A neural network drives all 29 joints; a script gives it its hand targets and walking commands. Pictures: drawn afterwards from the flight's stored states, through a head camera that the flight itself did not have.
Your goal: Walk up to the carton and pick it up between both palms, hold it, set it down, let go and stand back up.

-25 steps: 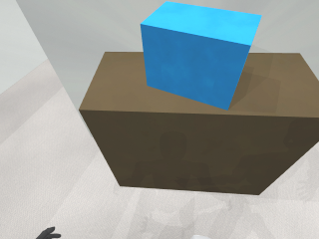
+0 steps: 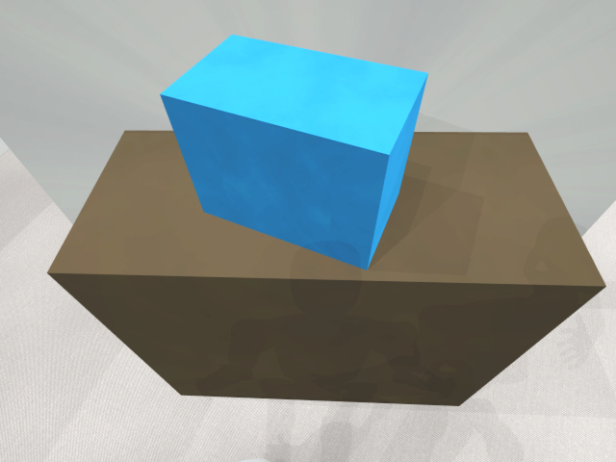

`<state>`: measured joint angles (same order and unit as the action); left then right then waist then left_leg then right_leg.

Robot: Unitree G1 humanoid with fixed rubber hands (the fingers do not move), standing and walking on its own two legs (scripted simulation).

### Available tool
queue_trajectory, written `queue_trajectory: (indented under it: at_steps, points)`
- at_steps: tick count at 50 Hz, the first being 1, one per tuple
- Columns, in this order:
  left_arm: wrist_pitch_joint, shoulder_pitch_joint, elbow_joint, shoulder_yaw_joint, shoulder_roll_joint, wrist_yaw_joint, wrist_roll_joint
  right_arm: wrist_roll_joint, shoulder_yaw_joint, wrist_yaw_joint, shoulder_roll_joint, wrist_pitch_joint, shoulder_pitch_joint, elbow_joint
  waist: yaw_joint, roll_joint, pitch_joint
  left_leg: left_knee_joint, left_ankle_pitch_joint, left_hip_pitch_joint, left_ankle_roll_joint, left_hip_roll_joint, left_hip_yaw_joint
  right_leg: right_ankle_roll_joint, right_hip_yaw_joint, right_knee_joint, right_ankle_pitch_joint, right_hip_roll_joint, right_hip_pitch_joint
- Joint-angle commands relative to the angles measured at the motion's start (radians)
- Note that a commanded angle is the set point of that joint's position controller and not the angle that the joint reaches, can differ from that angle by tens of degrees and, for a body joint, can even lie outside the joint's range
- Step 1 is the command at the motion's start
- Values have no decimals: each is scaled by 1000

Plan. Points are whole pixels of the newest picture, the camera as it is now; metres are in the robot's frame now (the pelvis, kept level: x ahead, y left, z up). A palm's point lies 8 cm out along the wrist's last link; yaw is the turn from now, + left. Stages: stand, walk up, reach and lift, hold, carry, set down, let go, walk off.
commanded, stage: walk up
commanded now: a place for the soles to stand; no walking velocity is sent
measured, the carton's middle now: (299, 152) +0.53 +0.04 +0.09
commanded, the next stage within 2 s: none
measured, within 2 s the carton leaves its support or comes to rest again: neither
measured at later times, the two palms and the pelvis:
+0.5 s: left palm out of the picture +0.07 +0.24 -0.04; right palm out of the picture +0.17 -0.41 -0.13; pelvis +0.09 -0.10 +0.01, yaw +1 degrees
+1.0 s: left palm out of the picture +0.10 +0.35 -0.09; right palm (524, 408) +0.21 -0.28 -0.11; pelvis +0.09 +0.02 -0.01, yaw +6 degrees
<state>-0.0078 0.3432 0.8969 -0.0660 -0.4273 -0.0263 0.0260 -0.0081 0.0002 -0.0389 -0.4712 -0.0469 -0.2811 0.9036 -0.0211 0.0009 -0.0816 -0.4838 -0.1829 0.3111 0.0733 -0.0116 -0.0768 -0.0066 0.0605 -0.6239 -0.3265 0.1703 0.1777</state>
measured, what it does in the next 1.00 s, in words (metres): steps on the spot: right foot, then left foot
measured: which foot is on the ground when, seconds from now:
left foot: down 0.00-0.24, up 0.26-0.80, down 0.82-1.00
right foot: up 0.00-0.22, down 0.24-0.82, up 0.84-1.00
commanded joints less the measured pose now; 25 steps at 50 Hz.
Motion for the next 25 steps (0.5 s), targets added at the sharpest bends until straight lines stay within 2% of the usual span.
queue_trajectory:
  at_steps: [1,2,3,4,5,6,7,8,9,10,11,12,13,14,15,16,17,18,19,20,21,22,23,24,25]
  points:
    - [-9,-27,-137,-57,-216,-8,-25,16,-113,-31,-267,-12,17,-62,38,87,15,342,-600,-79,268,-496,667,0,-295,-744,-210,-159,401]
    - [-9,10,-130,-72,-248,-22,-23,21,-106,-27,-278,-23,141,-84,-22,103,-118,361,-586,80,258,-519,689,12,-352,-724,-235,-204,404]
    - [-3,8,-122,-82,-262,-31,-17,19,-92,-19,-253,-31,171,-86,-48,102,-196,377,-562,182,201,-448,592,22,-329,-657,-177,-216,344]
    - [6,60,-94,-82,-245,-41,-21,9,-79,-8,-226,-37,202,-94,-79,123,-142,348,-516,150,147,-354,444,21,-278,-570,-142,-216,286]
    - [17,85,-73,-70,-202,-52,-33,-9,-71,3,-201,-39,199,-90,-80,137,-116,293,-440,144,87,-226,246,26,-174,-360,-112,-208,221]
    - [31,87,-75,-64,-177,-58,-45,-25,-73,16,-199,-34,161,-87,-58,181,-81,257,-419,126,75,-146,154,15,-82,-199,-110,-201,180]
    - [39,78,-72,-61,-171,-57,-41,-40,-92,30,-212,-25,144,-81,-31,236,-54,212,-402,113,87,-126,136,-16,-19,-101,-116,-194,126]
    - [52,59,-69,-66,-165,-47,-40,-49,-105,47,-218,-8,111,-82,-3,242,-28,121,-391,84,94,-104,115,-26,32,31,-104,-185,73]
    - [67,85,-51,-75,-161,-21,-41,-53,-104,61,-211,16,71,-79,-4,166,-8,-16,-398,87,105,-68,79,-39,99,146,1,-142,13]
    - [77,182,0,-89,-174,8,-40,-54,-99,73,-170,40,38,-86,-28,31,76,-243,-364,82,85,-37,30,-71,84,219,80,-135,-104]
    - [76,251,21,-105,-244,37,-30,-57,-74,76,-96,58,21,-114,-64,-135,99,-410,-384,187,52,14,29,-88,4,254,188,-194,-195]
    - [77,286,14,-122,-310,62,-10,-58,-56,72,-43,67,42,-140,-83,-175,96,-533,-424,340,14,45,155,-54,-250,255,131,-333,-227]
    - [86,227,-35,-138,-399,87,-8,-50,-61,65,-53,81,7,-150,-58,-179,99,-672,-374,387,-26,84,274,16,-657,398,49,-598,-102]
    - [90,101,-78,-131,-422,94,-12,-43,-85,62,-144,95,3,-138,-10,-98,64,-728,-334,364,-30,24,333,138,-772,407,-57,-650,-32]
    - [101,56,-103,-121,-378,98,-16,-32,-91,59,-188,93,31,-121,4,-27,13,-755,-277,392,-24,13,339,115,-675,360,25,-605,-50]
    - [110,62,-88,-111,-315,98,-26,-37,-97,62,-172,92,5,-105,32,59,0,-746,-191,388,-33,16,359,47,-518,277,239,-537,-57]
    - [114,73,-89,-94,-273,105,-30,-34,-103,68,-155,91,-14,-104,42,48,3,-724,-136,339,-35,7,336,-10,-386,232,432,-474,-61]
    - [116,103,-81,-88,-249,106,-29,-33,-99,75,-145,91,-21,-104,39,-10,38,-719,-102,334,-35,21,292,-22,-298,202,610,-433,-98]
    - [119,136,-73,-84,-249,108,-31,-31,-101,84,-144,98,-24,-107,31,-39,72,-711,-90,306,-35,41,261,-55,-240,192,689,-404,-127]
    - [121,149,-74,-87,-249,109,-30,-28,-98,91,-135,104,-15,-113,21,-103,107,-707,-74,306,-37,51,243,-55,-209,179,744,-383,-186]
    - [121,149,-98,-85,-250,108,-28,-30,-94,91,-123,106,-1,-133,18,-108,105,-683,-65,330,-44,53,226,-3,-206,173,767,-398,-189]
    - [120,158,-98,-89,-250,110,-26,-33,-99,93,-138,107,23,-147,8,-98,114,-674,-68,338,-46,52,243,-5,-214,167,760,-401,-211]
    - [118,166,-100,-92,-257,112,-27,-35,-97,93,-130,111,36,-155,7,-107,94,-651,-79,356,-53,44,239,25,-210,179,723,-410,-211]
    - [115,178,-101,-92,-258,116,-29,-35,-96,92,-132,113,52,-157,0,-96,91,-638,-77,368,-53,38,232,26,-199,175,697,-416,-214]
    - [114,173,-97,-92,-260,113,-26,-38,-98,91,-131,116,70,-166,-9,-96,71,-613,-85,368,-62,33,236,60,-205,184,664,-428,-204]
